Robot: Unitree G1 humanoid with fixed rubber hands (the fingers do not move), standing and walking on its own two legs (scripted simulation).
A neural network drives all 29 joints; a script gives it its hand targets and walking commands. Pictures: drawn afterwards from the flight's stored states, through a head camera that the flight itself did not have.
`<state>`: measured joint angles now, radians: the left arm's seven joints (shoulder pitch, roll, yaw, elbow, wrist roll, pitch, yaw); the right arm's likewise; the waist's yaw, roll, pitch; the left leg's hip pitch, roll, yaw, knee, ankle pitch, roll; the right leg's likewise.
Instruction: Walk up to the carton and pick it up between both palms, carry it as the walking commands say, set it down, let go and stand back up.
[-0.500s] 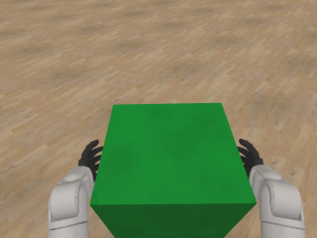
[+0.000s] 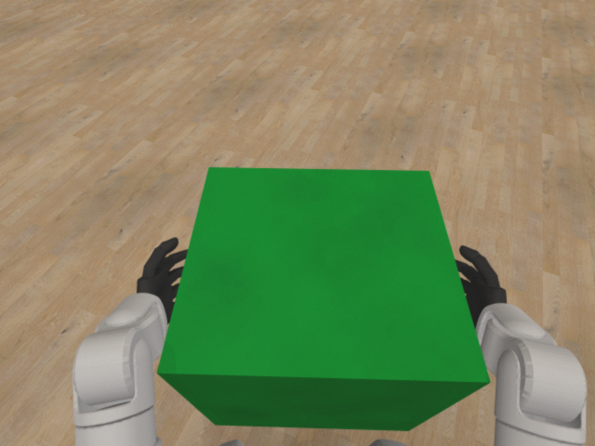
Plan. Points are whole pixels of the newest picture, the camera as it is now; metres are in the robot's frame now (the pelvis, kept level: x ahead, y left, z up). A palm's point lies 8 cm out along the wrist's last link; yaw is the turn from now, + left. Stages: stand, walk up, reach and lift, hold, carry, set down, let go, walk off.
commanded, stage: carry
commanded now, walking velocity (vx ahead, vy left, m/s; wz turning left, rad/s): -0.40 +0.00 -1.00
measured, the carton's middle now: (314, 307) +0.30 +0.01 +0.00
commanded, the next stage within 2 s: none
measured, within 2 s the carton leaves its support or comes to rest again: neither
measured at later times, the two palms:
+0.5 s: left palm (253, 442) +0.12 +0.08 +0.07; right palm out of the picture -0.07 -0.26 +0.08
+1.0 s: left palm out of the picture -0.11 -0.05 +0.07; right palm out of the picture -0.45 -0.23 +0.06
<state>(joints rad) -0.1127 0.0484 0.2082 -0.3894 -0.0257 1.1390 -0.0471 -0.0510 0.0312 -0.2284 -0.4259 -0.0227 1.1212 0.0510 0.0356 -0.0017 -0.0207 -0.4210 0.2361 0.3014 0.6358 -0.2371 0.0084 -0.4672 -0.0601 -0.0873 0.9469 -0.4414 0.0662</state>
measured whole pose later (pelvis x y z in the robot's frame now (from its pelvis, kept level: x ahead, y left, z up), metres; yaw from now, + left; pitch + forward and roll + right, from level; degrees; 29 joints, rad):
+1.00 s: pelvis -0.39 +0.09 +0.00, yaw -58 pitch +4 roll +2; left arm -0.03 -0.05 0.22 -0.49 0.05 1.11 -0.07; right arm -0.03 -0.01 -0.24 -0.47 0.04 1.12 0.06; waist -0.07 -0.02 0.04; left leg -0.50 -0.02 0.03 0.92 -0.45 -0.07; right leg -0.52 0.06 0.20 0.53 -0.07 0.03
